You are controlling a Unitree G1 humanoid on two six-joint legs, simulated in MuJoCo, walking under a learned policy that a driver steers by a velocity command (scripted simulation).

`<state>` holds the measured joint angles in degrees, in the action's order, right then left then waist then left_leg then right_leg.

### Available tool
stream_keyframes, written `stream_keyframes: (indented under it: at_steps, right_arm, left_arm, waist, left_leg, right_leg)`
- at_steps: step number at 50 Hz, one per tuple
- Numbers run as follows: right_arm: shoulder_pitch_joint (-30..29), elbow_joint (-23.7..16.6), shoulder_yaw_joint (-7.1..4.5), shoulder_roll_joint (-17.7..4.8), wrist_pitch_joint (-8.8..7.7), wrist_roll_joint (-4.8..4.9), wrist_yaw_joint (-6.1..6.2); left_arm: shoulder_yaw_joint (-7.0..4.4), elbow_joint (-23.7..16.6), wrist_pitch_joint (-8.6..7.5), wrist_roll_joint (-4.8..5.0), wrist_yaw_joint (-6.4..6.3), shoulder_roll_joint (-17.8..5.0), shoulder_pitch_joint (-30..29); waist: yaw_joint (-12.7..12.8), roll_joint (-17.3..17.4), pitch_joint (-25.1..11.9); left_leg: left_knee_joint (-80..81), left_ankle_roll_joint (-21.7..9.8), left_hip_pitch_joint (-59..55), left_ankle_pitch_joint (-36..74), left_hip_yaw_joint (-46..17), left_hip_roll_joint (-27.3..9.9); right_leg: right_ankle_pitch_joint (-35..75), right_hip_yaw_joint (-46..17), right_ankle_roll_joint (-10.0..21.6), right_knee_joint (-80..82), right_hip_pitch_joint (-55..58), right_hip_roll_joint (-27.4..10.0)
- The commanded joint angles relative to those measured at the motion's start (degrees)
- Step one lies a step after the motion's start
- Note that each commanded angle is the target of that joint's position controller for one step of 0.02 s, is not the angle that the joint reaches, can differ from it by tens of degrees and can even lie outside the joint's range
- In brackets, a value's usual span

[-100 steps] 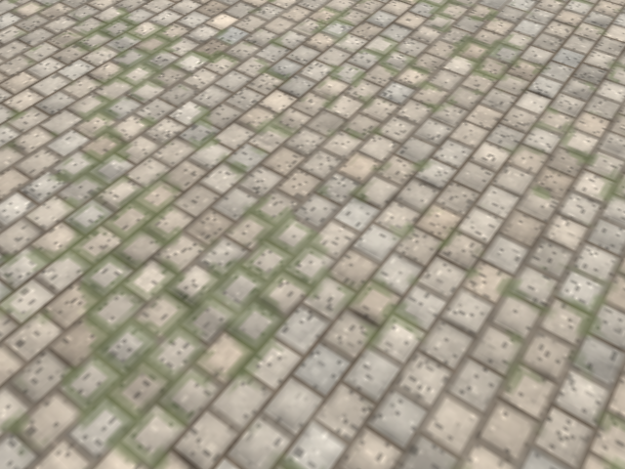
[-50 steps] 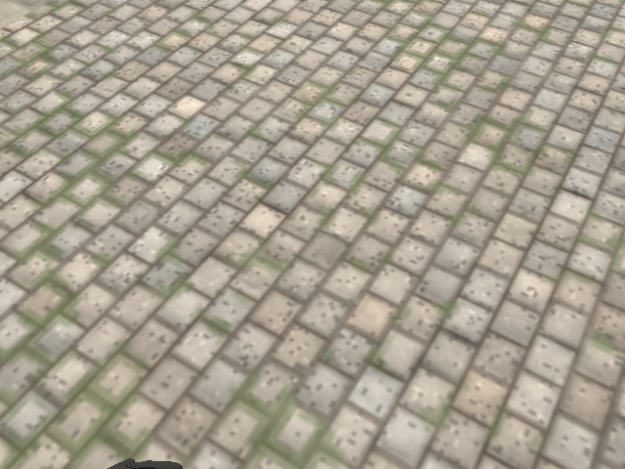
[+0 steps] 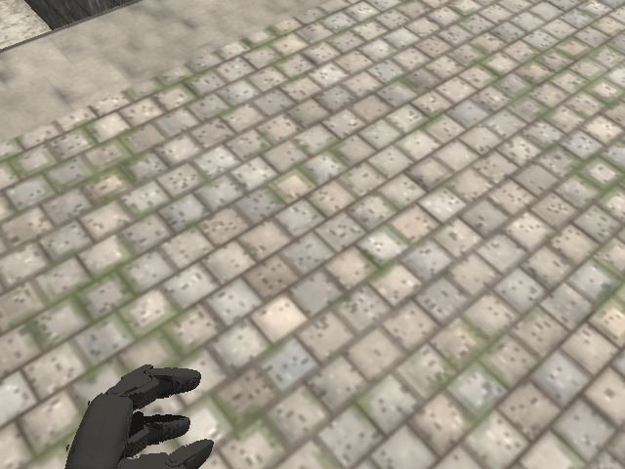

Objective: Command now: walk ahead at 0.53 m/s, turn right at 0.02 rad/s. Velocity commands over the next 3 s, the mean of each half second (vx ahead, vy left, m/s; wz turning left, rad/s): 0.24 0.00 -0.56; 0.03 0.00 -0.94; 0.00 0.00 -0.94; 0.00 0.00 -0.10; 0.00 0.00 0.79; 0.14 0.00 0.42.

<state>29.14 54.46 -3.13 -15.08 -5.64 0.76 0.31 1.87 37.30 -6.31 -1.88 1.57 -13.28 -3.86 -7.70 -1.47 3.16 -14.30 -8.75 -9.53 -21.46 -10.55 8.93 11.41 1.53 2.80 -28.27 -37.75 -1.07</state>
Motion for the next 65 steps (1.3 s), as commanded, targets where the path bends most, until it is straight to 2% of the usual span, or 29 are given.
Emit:
stream_keyframes:
  at_steps: [1, 2, 3, 4, 5, 6, 7, 8, 11, 14, 17, 21, 22, 23, 24, 25, 27, 30, 32, 37, 45, 46, 47, 48, 49, 51, 53, 58, 65]
  right_arm:
    - [-0.38, -0.74, -1.1, -8.58, 1.38, -1.19, 2.25]
    - [-9.14, -3.74, -1.01, -9.13, 1.78, -2.85, 2.17]
    - [-3.15, -4.62, 0.91, -1.18, 1.66, -5.94, 1.65]
    - [8.63, -2.39, 1.79, -2.03, 0.63, -1.3, -0.18]
    - [-0.33, -4.92, 1.3, -7.18, -0.06, -0.5, -0.39]
    - [-9.63, -9.06, 1.01, -8.96, -0.71, -0.68, -0.15]
    - [-14.24, -10.58, 0.71, -9.09, -0.77, -1.69, 0.19]
    - [-16.03, -12.34, 0.49, -8.29, -0.51, -2.6, 0.39]
    - [-13.15, -14.89, 1.07, -4.58, 0.82, -2.33, 1.21]
    - [-18.04, -17.14, 1.61, -3.08, 1.98, -1.36, 2.4]
    - [-23.52, -19.56, 1.24, -4.71, 3.26, -0.66, 2.59]
    - [-25.62, -20.57, -0.08, -7.42, 2.51, -0.28, 1.71]
    - [-23.29, -19.73, -0.47, -7.82, 2.06, -0.4, 1.53]
    - [-22.19, -19.84, -0.78, -9.23, 2.18, -1.52, 1.8]
    - [-23.29, -21.32, -0.81, -10.39, 3.06, -3.66, 1.95]
    - [-23.19, -21.06, -1.32, -9.43, 3.39, -3.62, 1.83]
    - [-27.26, -22.53, -0.45, -4.62, 3.78, -2.19, 2.14]
    - [-27.26, -21.89, -0.68, -5.96, 4.47, -2.09, 2.54]
    - [-24.49, -20.57, -1.12, -6.53, 4.79, -2.41, 2.82]
    - [-22.93, -18.71, -2.71, -9.76, 5.27, -2.04, 2.57]
    - [-22.91, -16.36, -4.47, -11.53, 4.46, 0.88, 0.69]
    - [-19.83, -14.99, -4.01, -9.15, 4.49, 0.59, 0.34]
    - [-18.88, -16.65, -3.2, -6.28, 4.67, -1.65, -0.03]
    - [-23.66, -20.53, -2.77, -5.61, 4.38, -2.87, 0.49]
    - [-27.69, -20.93, -3.48, -8.57, 4.31, -1.94, 0.96]
    - [-26.23, -19.44, -3.85, -9.07, 4.32, -1.38, 2.15]
    - [-24.45, -18.83, -4.04, -9.18, 4.38, -2.09, 2.21]
    - [-26.0, -18.71, -2.9, -6.16, 4.1, -1.1, 1.33]
    - [-26.29, -18.71, -3.19, -7.41, 3.24, -0.4, -0.02]
  left_arm:
    - [-5.19, -0.36, -3.16, 4.51, -0.49, -11.74, 12.38]
    - [-5.31, 5.44, -3.22, 3.4, -0.62, -12.11, 28.59]
    - [-4.35, 9.09, -2.98, 0.93, 0.26, -13.09, 32.83]
    - [-4.67, 8.89, -2.82, -0.25, 1.05, -11.06, 33.59]
    - [-5.97, 5.42, -1.99, 0.35, 0.36, -11.2, 27.09]
    - [-5.96, 3.55, -1.22, 1.57, -0.4, -10.63, 20.96]
    - [-5.77, 2.41, -0.47, 2.47, -0.89, -10.59, 17.14]
    - [-6.01, 2.47, -0.12, 2.41, -1.11, -11.83, 17.12]
    - [-5.75, 1.46, 1.11, 2.04, -0.95, -10.4, 14.0]
    - [-7.27, 1.12, 3.34, 2.5, -2.41, -14.18, 16.2]
    - [-7.77, 0.74, 5.42, 3.91, -3.55, -14.12, 18.11]
    - [-8.1, -1.93, 7.3, 3.81, -4.82, -12.06, 17.12]
    - [-7.71, -2.64, 7.59, 3.93, -4.77, -10.2, 16.87]
    - [-6.62, -2.01, 7.98, 3.52, -4.53, -5.86, 22.07]
    - [-6.39, -3.1, 7.76, 3.54, -4.36, -5.79, 26.03]
    - [-7.39, -3.52, 7.11, 2.91, -3.53, -11.21, 28.84]
    - [-9.35, -1.12, 8.27, 3.34, -3.57, -16.08, 25.94]
    - [-8.32, -2.9, 9.25, 3.14, -3.55, -11.49, 23.16]
    - [-7.45, -4.98, 8.92, 3.42, -3.33, -8.98, 19.76]
    - [-7.1, -7.26, 8.76, 3.13, -2.09, -8.51, 15.77]
    - [-8.92, -7.14, 10.59, 3.38, -0.24, -9.53, 16.99]
    - [-10.12, -5.62, 10.52, 3.24, -0.97, -11.85, 20.96]
    - [-12.34, -6.0, 10.1, 3.05, -2.11, -20.21, 24.54]
    - [-12.14, -8.28, 8.5, 0.81, -1.89, -23.09, 21.61]
    - [-11.63, -8.23, 7.19, 0.34, -1.29, -19.82, 20.94]
    - [-10.42, -8.18, 6.67, 2.51, -2.0, -16.08, 15.63]
    - [-9.46, -9.34, 7.42, 2.99, -2.84, -14.24, 12.08]
    - [-9.91, -8.9, 7.92, 3.06, -4.08, -15.21, 13.5]
    - [-10.32, -9.67, 8.76, 3.22, -3.84, -15.91, 12.26]
  waist:
    - [13.14, 9.85, -10.97]
    - [20.6, 8.44, -16.77]
    - [14.28, -14.32, -23.15]
    - [12.36, -13.05, -35.39]
    - [15.27, -6.04, -30.0]
    - [13.91, 0.73, -20.8]
    - [11.28, 8.6, -14.47]
    - [9.14, 9.51, -9.53]
    - [3.51, 3.41, -6.35]
    - [4.49, -1.02, -11.41]
    - [6.01, -4.06, -13.41]
    - [5.88, -8.15, -9.58]
    - [5.24, -6.97, -9.67]
    - [7.87, 1.4, -13.82]
    - [10.66, 11.72, -14.9]
    - [12.0, 17.09, -16.97]
    - [10.55, 7.65, -9.94]
    - [10.02, 6.4, -6.21]
    - [8.22, 8.36, -7.01]
    - [6.83, 9.65, -9.83]
    - [9.13, 10.41, -9.96]
    - [10.1, 5.6, -9.74]
    - [9.36, -13.08, -8.4]
    - [9.34, -17.94, -11.69]
    - [11.95, -10.61, -12.62]
    - [8.13, -5.26, -9.43]
    - [6.17, -6.44, -9.99]
    - [7.18, -6.27, -10.82]
    - [8.01, -9.69, -10.0]
  left_leg:
    - [-23.55, 8.29, 3.7, 70.71, 0.11, -12.01]
    - [-43.02, 10.34, 10.12, 60.99, 3.06, -9.35]
    - [-68.03, 13.95, 33.07, -13.68, 5.35, -0.41]
    - [-77.9, 13.71, 46.57, -15.34, -2.98, -1.73]
    - [-77.08, 13.65, 49.98, -10.46, -2.29, -4.97]
    - [-74.53, 12.59, 53.06, -7.9, -0.46, -6.41]
    - [-71.98, 11.9, 51.83, -5.62, 1.69, -6.99]
    - [-69.28, 11.59, 48.93, -4.78, 2.32, -6.77]
    - [-51.79, 11.72, 41.0, -3.27, 3.41, -8.33]
    - [-33.51, 13.43, 30.2, 7.84, 6.33, -3.39]
    - [-24.88, 14.18, 29.21, 14.24, 3.29, -1.9]
    - [-10.82, 12.81, 26.58, 17.04, -0.52, -4.25]
    - [-4.63, 10.91, 20.83, 22.5, -0.3, -7.76]
    - [-5.29, 5.25, 10.41, 28.04, -8.43, -19.47]
    - [-5.5, -2.71, 6.15, 38.06, -20.99, -29.91]
    - [-3.48, -8.23, 8.37, 33.13, -28.33, -36.02]
    - [-4.3, -4.2, 15.05, 23.0, -12.76, -26.37]
    - [-2.63, -2.98, 21.9, 25.63, -1.93, -21.37]
    - [-2.07, -4.34, 18.7, 27.93, 1.16, -21.59]
    - [-2.12, -5.6, 15.4, 29.0, 6.32, -25.35]
    - [-11.71, 2.69, 18.12, 21.96, 16.1, -27.24]
    - [-19.46, 6.63, 24.55, 16.99, 19.17, -24.1]
    - [-39.32, 12.67, 43.22, -8.58, 24.13, -16.7]
    - [-51.42, 14.32, 54.78, -17.17, 13.11, -10.46]
    - [-56.06, 12.98, 55.54, -13.32, 7.8, -10.65]
    - [-53.58, 11.17, 55.11, -3.42, 5.5, -11.55]
    - [-52.02, 11.65, 49.84, 1.21, 5.68, -10.11]
    - [-37.47, 12.8, 46.03, 5.09, 4.26, -5.67]
    - [-22.57, 11.72, 35.91, 3.66, 1.94, -3.44]
  right_leg:
    - [8.49, 1.91, 2.32, 5.34, 26.45, 5.64]
    - [17.93, -2.53, 5.08, 7.3, 40.37, 0.21]
    - [50.89, -17.31, 12.14, -7.17, 63.02, -12.47]
    - [41.0, -39.12, 22.04, -4.57, 76.93, -21.83]
    - [32.73, -37.64, 21.0, -0.19, 70.16, -18.96]
    - [24.74, -33.74, 19.18, 2.54, 59.97, -16.04]
    - [18.81, -31.73, 17.75, 6.84, 47.52, -13.07]
    - [19.14, -30.45, 17.34, 9.64, 36.33, -10.81]
    - [17.96, -23.05, 14.99, 11.35, 18.68, -4.43]
    - [20.16, -20.66, 11.35, 9.38, 12.84, -0.32]
    - [6.1, -24.92, 7.22, 7.04, 16.58, 0.63]
    - [-12.41, -32.62, 3.88, 3.36, 20.7, 0.99]
    - [-19.67, -31.47, 2.19, -1.15, 18.47, 3.08]
    - [-41.79, -25.31, -0.12, -13.87, 12.01, 7.39]
    - [-52.8, -16.01, -2.02, -23.78, 2.83, 12.6]
    - [-49.47, -12.75, -4.59, -34.94, 0.19, 6.66]
    - [-39.7, -10.33, -7.6, -42.52, -1.2, 2.57]
    - [-33.06, -5.41, -9.08, -46.04, -1.07, 0.39]
    - [-31.25, -3.84, -9.61, -41.95, -2.68, -1.19]
    - [-28.96, -2.6, -9.05, -31.04, 1.4, -4.3]
    - [-23.43, 3.54, -1.18, -2.53, 21.07, -0.48]
    - [-17.09, 0.51, 1.33, 2.99, 29.53, 0.21]
    - [7.9, -20.33, 7.64, 5.58, 40.62, -13.95]
    - [10.84, -34.18, 17.79, 5.73, 39.54, -20.74]
    - [4.13, -30.36, 17.16, 7.76, 38.32, -18.6]
    - [-3.34, -23.93, 10.89, 7.51, 34.37, -12.91]
    - [-1.17, -21.6, 9.56, 6.89, 29.21, -10.28]
    - [-6.59, -25.26, 8.65, 5.39, 29.23, -7.31]
    - [-9.51, -35.05, 7.71, 3.62, 26.58, -5.15]
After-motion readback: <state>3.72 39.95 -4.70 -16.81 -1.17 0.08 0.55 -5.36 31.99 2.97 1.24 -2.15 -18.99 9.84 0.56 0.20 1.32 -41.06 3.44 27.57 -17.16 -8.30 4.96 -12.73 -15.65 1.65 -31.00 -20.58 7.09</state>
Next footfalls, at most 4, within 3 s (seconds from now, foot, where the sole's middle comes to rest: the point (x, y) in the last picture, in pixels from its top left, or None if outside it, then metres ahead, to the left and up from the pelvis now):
0.04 right None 0.28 -0.10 -0.76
0.46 left None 0.43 0.05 -0.76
0.92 right None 0.23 -0.16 -0.76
1.38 left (331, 466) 0.43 -0.10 -0.76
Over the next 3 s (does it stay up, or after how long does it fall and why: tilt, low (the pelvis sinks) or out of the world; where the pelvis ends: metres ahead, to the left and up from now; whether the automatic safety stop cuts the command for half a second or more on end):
stays up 0.36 -0.14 0.02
